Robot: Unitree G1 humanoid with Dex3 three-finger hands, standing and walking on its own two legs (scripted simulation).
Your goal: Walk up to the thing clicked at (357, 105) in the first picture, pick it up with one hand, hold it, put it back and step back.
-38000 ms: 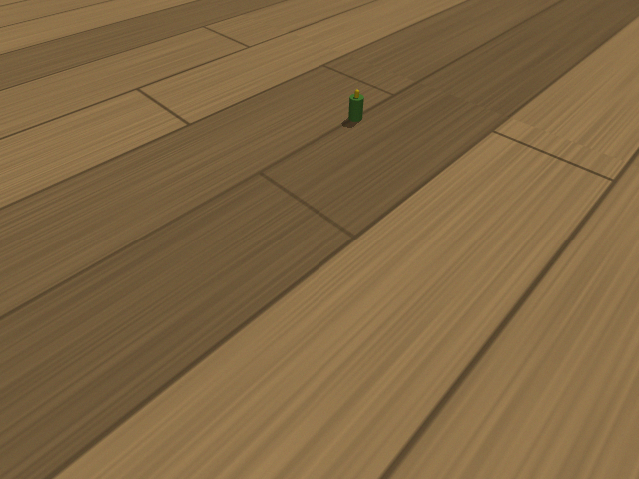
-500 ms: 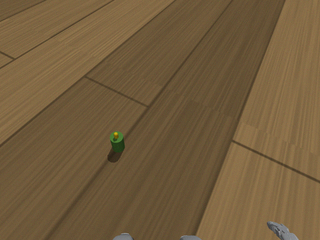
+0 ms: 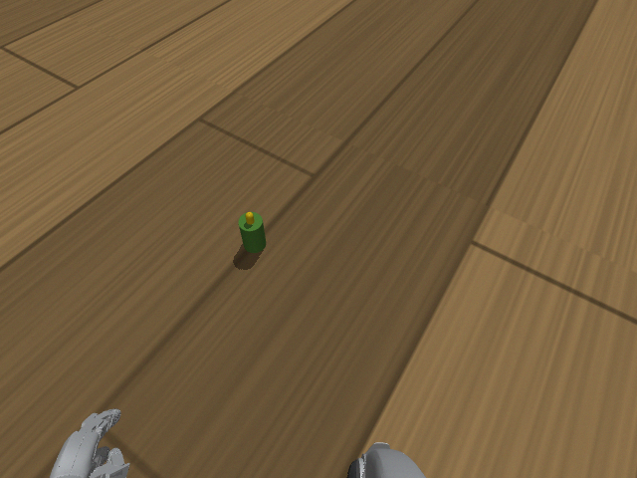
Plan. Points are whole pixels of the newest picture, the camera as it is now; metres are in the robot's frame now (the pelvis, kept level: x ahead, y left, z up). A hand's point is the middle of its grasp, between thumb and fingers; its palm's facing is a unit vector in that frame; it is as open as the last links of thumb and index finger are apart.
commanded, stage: step back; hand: left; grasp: from the side
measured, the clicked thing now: (252, 229) +0.94 +0.23 -0.66
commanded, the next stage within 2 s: stand in 1.44 s
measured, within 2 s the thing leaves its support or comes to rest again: neither
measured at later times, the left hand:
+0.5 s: hand out of the picture -0.09 +0.23 -0.12, palm faces -0.01 -0.90 -0.43, open 7.4 cm
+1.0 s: hand out of the picture -0.02 +0.23 -0.13, palm faces +0.01 -0.92 -0.40, open 7.4 cm
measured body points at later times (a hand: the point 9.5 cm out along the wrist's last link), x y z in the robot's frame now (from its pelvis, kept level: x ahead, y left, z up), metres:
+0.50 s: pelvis -0.13 -0.05 +0.01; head -0.11 -0.07 +0.46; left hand -0.09 +0.27 -0.09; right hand -0.04 -0.37 -0.12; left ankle -0.10 +0.11 -0.67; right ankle -0.14 -0.17 -0.71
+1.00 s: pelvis -0.11 -0.04 +0.01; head -0.09 -0.05 +0.46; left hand -0.02 +0.28 -0.10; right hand -0.05 -0.35 -0.12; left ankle -0.13 +0.10 -0.71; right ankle -0.07 -0.15 -0.71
